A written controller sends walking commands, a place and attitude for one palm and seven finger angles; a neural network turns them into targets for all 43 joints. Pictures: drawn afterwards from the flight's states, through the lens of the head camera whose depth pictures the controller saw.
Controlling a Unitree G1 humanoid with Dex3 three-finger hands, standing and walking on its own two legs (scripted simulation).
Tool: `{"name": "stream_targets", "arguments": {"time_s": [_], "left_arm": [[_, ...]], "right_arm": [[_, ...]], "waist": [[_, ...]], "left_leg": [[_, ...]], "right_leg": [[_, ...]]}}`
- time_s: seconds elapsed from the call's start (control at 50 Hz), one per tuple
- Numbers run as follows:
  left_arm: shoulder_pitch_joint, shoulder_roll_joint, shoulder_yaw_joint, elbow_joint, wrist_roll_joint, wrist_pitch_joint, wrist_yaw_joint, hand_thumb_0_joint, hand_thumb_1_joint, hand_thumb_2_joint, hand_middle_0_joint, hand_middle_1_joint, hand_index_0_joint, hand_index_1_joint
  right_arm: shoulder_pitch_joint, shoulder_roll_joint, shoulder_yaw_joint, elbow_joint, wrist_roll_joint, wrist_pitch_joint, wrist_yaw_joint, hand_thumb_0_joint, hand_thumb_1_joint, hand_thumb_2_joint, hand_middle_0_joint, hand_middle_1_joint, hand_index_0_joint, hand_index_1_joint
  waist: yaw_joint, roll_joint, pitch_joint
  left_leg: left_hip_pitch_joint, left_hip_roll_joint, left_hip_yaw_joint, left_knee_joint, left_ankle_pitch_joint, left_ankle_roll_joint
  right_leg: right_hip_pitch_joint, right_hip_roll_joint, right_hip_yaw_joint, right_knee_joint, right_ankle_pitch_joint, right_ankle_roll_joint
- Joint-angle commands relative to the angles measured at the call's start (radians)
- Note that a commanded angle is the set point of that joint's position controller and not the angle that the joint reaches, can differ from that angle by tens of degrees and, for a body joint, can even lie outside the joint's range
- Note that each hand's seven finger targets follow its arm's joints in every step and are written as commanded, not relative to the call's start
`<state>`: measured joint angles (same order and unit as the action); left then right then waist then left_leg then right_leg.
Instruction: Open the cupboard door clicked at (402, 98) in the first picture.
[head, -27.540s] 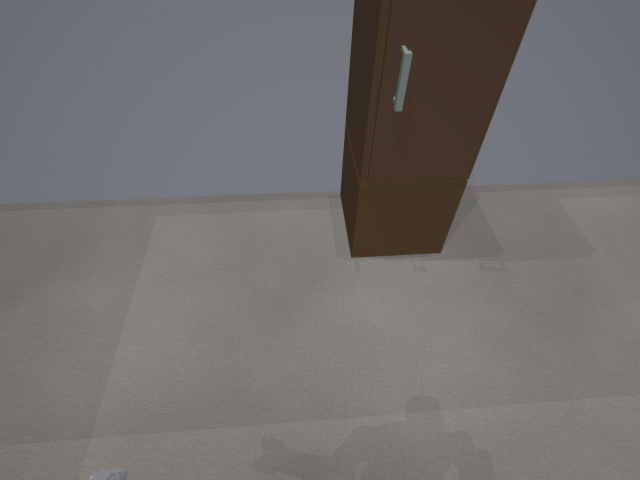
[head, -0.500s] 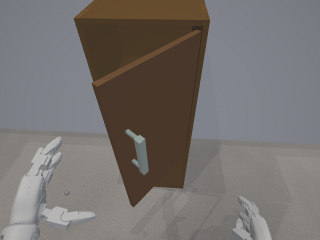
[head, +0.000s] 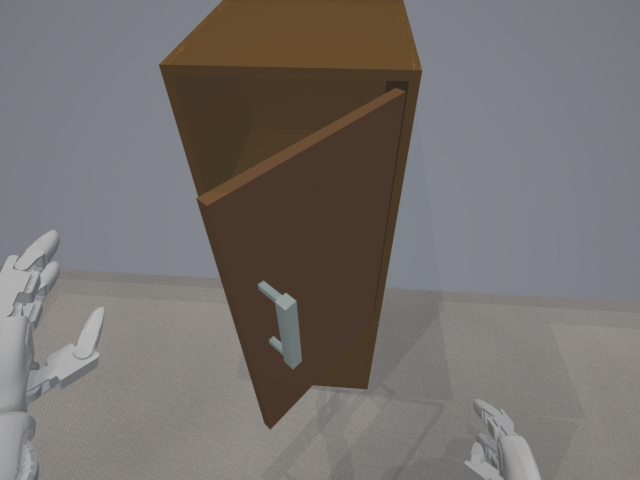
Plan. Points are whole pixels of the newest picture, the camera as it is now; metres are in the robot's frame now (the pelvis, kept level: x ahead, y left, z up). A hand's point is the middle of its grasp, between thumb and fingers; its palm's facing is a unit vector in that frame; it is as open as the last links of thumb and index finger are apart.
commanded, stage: draw the hand back to the body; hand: left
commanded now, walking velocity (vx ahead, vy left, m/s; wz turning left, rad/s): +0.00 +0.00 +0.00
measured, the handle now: (280, 326) +0.31 +0.11 +0.01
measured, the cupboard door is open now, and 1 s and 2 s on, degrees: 52 52 52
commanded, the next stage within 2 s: step back with the hand held close in 0.40 s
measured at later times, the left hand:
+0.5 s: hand (83, 346) +0.18 +0.26 +0.15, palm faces +0.47 -0.79 -0.41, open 7.4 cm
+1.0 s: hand (48, 385) +0.14 +0.27 +0.15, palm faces +0.36 -0.77 -0.53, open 7.4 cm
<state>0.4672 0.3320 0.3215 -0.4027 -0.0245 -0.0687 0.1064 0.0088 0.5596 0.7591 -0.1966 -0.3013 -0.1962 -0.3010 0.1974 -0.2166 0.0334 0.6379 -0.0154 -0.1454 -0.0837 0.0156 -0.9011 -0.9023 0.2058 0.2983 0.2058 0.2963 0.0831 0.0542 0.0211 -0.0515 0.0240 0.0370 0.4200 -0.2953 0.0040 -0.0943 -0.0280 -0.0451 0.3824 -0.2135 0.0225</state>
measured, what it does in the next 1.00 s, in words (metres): shifts its weight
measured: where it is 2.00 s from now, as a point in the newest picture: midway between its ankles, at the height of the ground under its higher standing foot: outside the picture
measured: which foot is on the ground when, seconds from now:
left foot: down 0.00-1.00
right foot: down 0.00-1.00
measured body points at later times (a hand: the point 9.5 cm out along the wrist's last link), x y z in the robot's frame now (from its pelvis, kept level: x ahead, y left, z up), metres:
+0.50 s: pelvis -0.01 -0.01 +0.00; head -0.03 -0.03 +0.45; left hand +0.15 +0.29 +0.18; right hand +0.18 -0.23 -0.08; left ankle -0.04 +0.11 -0.74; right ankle +0.00 -0.14 -0.74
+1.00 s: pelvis -0.07 +0.01 -0.01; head -0.05 +0.01 +0.44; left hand +0.12 +0.31 +0.18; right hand +0.11 -0.24 -0.08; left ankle -0.04 +0.11 -0.74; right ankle +0.00 -0.14 -0.74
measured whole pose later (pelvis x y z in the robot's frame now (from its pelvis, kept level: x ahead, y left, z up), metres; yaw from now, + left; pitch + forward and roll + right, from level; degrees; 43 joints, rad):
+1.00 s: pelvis -0.07 +0.01 -0.01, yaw -2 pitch +0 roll +0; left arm 0.55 0.41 0.42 -0.48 -0.02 -0.17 0.12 0.02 0.89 0.90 -0.21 -0.30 -0.21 -0.30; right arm 0.17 -0.23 -0.02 0.55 0.01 -0.02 -0.09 0.01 -0.90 -0.90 0.20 0.30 0.20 0.30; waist 0.01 0.01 0.04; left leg -0.27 0.01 0.08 0.49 -0.22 0.03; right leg -0.32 -0.04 0.00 0.44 -0.12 0.04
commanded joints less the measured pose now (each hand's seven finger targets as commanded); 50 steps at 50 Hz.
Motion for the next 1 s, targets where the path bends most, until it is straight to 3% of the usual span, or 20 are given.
{"name": "stream_targets", "arguments": {"time_s": [0.0, 0.06, 0.16, 0.22, 0.3, 0.36, 0.42, 0.44, 0.48, 0.5, 0.52, 0.54, 0.56, 0.6, 0.66, 0.72, 0.76, 0.82, 0.9, 0.98], "left_arm": [[-0.112, 0.195, 0.154, -0.208, -0.009, -0.076, 0.021, 0.0, 0.9, 0.9, -0.2, -0.3, -0.2, -0.3], [-0.082, 0.141, 0.104, -0.157, -0.013, -0.067, 0.008, 0.0, 0.9, 0.9, -0.2, -0.3, -0.2, -0.3], [-0.116, 0.171, 0.12, -0.199, -0.006, -0.074, 0.011, 0.0, 0.9, 0.9, -0.2, -0.3, -0.2, -0.3], [-0.105, 0.19, 0.141, -0.207, -0.007, -0.08, 0.016, 0.0, 0.9, 0.9, -0.2, -0.3, -0.2, -0.3], [-0.118, 0.187, 0.136, -0.207, -0.006, -0.08, 0.016, 0.0, 0.9, 0.9, -0.2, -0.3, -0.2, -0.3], [-0.113, 0.181, 0.133, -0.188, -0.01, -0.082, 0.015, 0.0, 0.9, 0.9, -0.2, -0.3, -0.2, -0.3], [-0.113, 0.178, 0.13, -0.186, -0.009, -0.087, 0.014, 0.0, 0.9, 0.9, -0.2, -0.3, -0.2, -0.3], [-0.11, 0.179, 0.131, -0.183, -0.007, -0.087, 0.014, 0.0, 0.9, 0.9, -0.2, -0.3, -0.2, -0.3], [-0.106, 0.177, 0.13, -0.173, -0.009, -0.088, 0.015, 0.0, 0.9, 0.9, -0.2, -0.3, -0.2, -0.3], [-0.205, 0.216, 0.148, -0.262, -0.008, -0.101, 0.018, 0.0, 0.9, 0.9, -0.2, -0.3, -0.2, -0.3], [-0.235, 0.312, 0.256, -0.248, -0.007, -0.137, 0.025, 0.0, 0.9, 0.9, -0.2, -0.3, -0.2, -0.3], [-0.215, 0.29, 0.241, -0.208, 0.0, -0.146, 0.02, 0.0, 0.9, 0.9, -0.2, -0.3, -0.2, -0.3], [-0.1, 0.227, 0.199, -0.148, -0.001, -0.143, 0.013, 0.0, 0.9, 0.9, -0.2, -0.3, -0.2, -0.3], [-0.036, 0.201, 0.168, -0.176, -0.002, -0.148, 0.007, 0.0, 0.9, 0.9, -0.2, -0.3, -0.2, -0.3], [0.025, 0.213, 0.183, -0.214, -0.005, -0.154, 0.011, 0.0, 0.9, 0.9, -0.2, -0.3, -0.2, -0.3], [0.07, 0.248, 0.226, -0.24, -0.009, -0.153, 0.018, 0.0, 0.9, 0.9, -0.2, -0.3, -0.2, -0.3], [0.092, 0.256, 0.238, -0.247, -0.01, -0.152, 0.024, 0.0, 0.9, 0.9, -0.2, -0.3, -0.2, -0.3], [0.086, 0.256, 0.235, -0.253, -0.009, -0.153, 0.031, 0.0, 0.9, 0.9, -0.2, -0.3, -0.2, -0.3], [0.069, 0.254, 0.23, -0.267, -0.002, -0.163, 0.04, 0.0, 0.9, 0.9, -0.2, -0.3, -0.2, -0.3], [0.051, 0.245, 0.233, -0.288, 0.017, -0.182, 0.05, 0.0, 0.9, 0.9, -0.2, -0.3, -0.2, -0.3]], "right_arm": [[-0.12, -0.108, -0.045, -0.151, -0.004, -0.049, -0.003, 0.0, -0.9, -0.9, 0.2, 0.3, 0.2, 0.3], [-0.124, -0.11, -0.048, -0.15, -0.001, -0.037, 0.003, 0.0, -0.9, -0.9, 0.2, 0.3, 0.2, 0.3], [-0.132, -0.113, -0.052, -0.153, -0.004, -0.037, 0.005, 0.0, -0.9, -0.9, 0.2, 0.3, 0.2, 0.3], [-0.132, -0.11, -0.053, -0.15, -0.007, -0.041, 0.002, 0.0, -0.9, -0.9, 0.2, 0.3, 0.2, 0.3], [-0.136, -0.107, -0.052, -0.146, -0.004, -0.045, 0.0, 0.0, -0.9, -0.9, 0.2, 0.3, 0.2, 0.3], [-0.138, -0.107, -0.054, -0.143, -0.005, -0.047, -0.003, 0.0, -0.9, -0.9, 0.2, 0.3, 0.2, 0.3], [-0.14, -0.107, -0.057, -0.138, -0.004, -0.051, -0.002, 0.0, -0.9, -0.9, 0.2, 0.3, 0.2, 0.3], [-0.142, -0.107, -0.055, -0.137, -0.004, -0.051, -0.002, 0.0, -0.9, -0.9, 0.2, 0.3, 0.2, 0.3], [-0.14, -0.105, -0.055, -0.134, -0.005, -0.052, -0.002, 0.0, -0.9, -0.9, 0.2, 0.3, 0.2, 0.3], [-0.149, -0.109, -0.056, -0.14, -0.006, -0.059, -0.002, 0.0, -0.9, -0.9, 0.2, 0.3, 0.2, 0.3], [-0.136, -0.124, -0.046, -0.181, 0.012, -0.033, -0.006, 0.0, -0.9, -0.9, 0.2, 0.3, 0.2, 0.3], [-0.133, -0.106, -0.043, -0.168, 0.009, -0.014, -0.009, 0.0, -0.9, -0.9, 0.2, 0.3, 0.2, 0.3], [-0.135, -0.118, -0.052, -0.169, 0.003, 0.0, -0.009, 0.0, -0.9, -0.9, 0.2, 0.3, 0.2, 0.3], [-0.138, -0.132, -0.062, -0.185, 0.001, 0.018, -0.005, 0.0, -0.9, -0.9, 0.2, 0.3, 0.2, 0.3], [-0.137, -0.132, -0.07, -0.204, 0.002, 0.038, -0.009, 0.0, -0.9, -0.9, 0.2, 0.3, 0.2, 0.3], [-0.133, -0.132, -0.083, -0.227, 0.007, 0.059, -0.01, 0.0, -0.9, -0.9, 0.2, 0.3, 0.2, 0.3], [-0.137, -0.126, -0.086, -0.237, 0.01, 0.073, -0.011, 0.0, -0.9, -0.9, 0.2, 0.3, 0.2, 0.3], [-0.136, -0.128, -0.091, -0.246, 0.016, 0.081, -0.013, 0.0, -0.9, -0.9, 0.2, 0.3, 0.2, 0.3], [-0.128, -0.134, -0.091, -0.25, 0.017, 0.076, -0.015, 0.0, -0.9, -0.9, 0.2, 0.3, 0.2, 0.3], [-0.116, -0.144, -0.092, -0.265, 0.016, 0.059, -0.015, 0.0, -0.9, -0.9, 0.2, 0.3, 0.2, 0.3]], "waist": [[-0.005, 0.027, -0.082], [-0.012, -0.002, -0.041], [-0.007, 0.04, -0.072], [-0.003, 0.001, -0.092], [-0.006, 0.036, -0.058], [-0.009, -0.009, -0.05], [-0.008, 0.004, -0.053], [-0.006, 0.037, -0.048], [-0.006, 0.013, -0.046], [-0.009, 0.01, -0.087], [-0.062, -0.025, 0.016], [-0.062, -0.041, 0.02], [-0.065, -0.067, 0.002], [-0.067, -0.019, -0.076], [-0.065, 0.006, -0.174], [-0.063, -0.048, -0.215], [-0.063, -0.028, -0.226], [-0.067, -0.037, -0.183], [-0.067, -0.013, -0.139], [-0.067, 0.037, -0.095]], "left_leg": [[-0.041, 0.009, -0.011, -0.074, 0.372, 0.0], [-0.047, 0.012, -0.007, -0.08, 0.368, 0.004], [-0.034, 0.006, -0.009, -0.089, 0.345, 0.002], [-0.03, 0.0, -0.006, -0.085, 0.346, 0.006], [-0.034, 0.0, -0.004, -0.091, 0.309, 0.004], [-0.035, 0.002, -0.003, -0.093, 0.281, 0.009], [-0.03, 0.0, 0.002, -0.094, 0.264, 0.011], [-0.034, -0.003, 0.0, -0.098, 0.257, 0.008], [-0.034, -0.001, 0.0, -0.099, 0.26, 0.01], [-0.017, -0.005, -0.005, -0.092, 0.266, 0.013], [-0.096, 0.006, 0.002, -0.054, 0.174, 0.025], [-0.119, -0.001, -0.02, -0.051, 0.139, 0.023], [-0.112, 0.003, -0.018, -0.042, 0.158, 0.021], [-0.095, 0.007, -0.003, -0.03, 0.216, 0.02], [-0.088, 0.023, -0.007, -0.027, 0.336, 0.015], [-0.107, 0.032, -0.011, -0.012, 0.41, 0.009], [-0.124, 0.036, -0.011, -0.009, 0.422, 0.007], [-0.178, 0.04, -0.013, -0.016, 0.348, 0.012], [-0.259, 0.051, -0.032, -0.048, 0.189, 0.027], [-0.449, 0.079, -0.074, -0.113, -0.097, 0.061]], "right_leg": [[0.079, 0.023, -0.002, -0.033, 0.236, -0.04], [0.065, 0.023, -0.002, -0.045, 0.235, -0.036], [0.077, 0.025, 0.001, -0.048, 0.216, -0.038], [0.089, 0.026, 0.002, -0.05, 0.236, -0.037], [0.066, 0.028, 0.003, -0.063, 0.2, -0.037], [0.062, 0.027, 0.007, -0.074, 0.185, -0.035], [0.054, 0.028, 0.011, -0.081, 0.169, -0.034], [0.057, 0.027, 0.013, -0.084, 0.158, -0.037], [0.057, 0.027, 0.009, -0.083, 0.163, -0.035], [0.069, 0.027, 0.016, -0.082, 0.176, -0.034], [-0.073, -0.013, 0.099, -0.134, 0.214, -0.032], [-0.076, -0.028, 0.091, -0.141, 0.187, -0.035], [-0.087, -0.032, 0.085, -0.134, 0.194, -0.035], [-0.07, -0.039, 0.078, -0.101, 0.262, -0.033], [-0.019, -0.035, 0.054, -0.032, 0.361, -0.027], [-0.002, -0.03, 0.048, 0.013, 0.444, -0.022], [0.004, -0.033, 0.05, 0.038, 0.464, -0.023], [-0.026, -0.031, 0.063, 0.04, 0.415, -0.019], [-0.05, -0.023, 0.07, 0.047, 0.247, -0.014], [0.017, -0.005, 0.07, 0.119, 0.119, -0.008]]}}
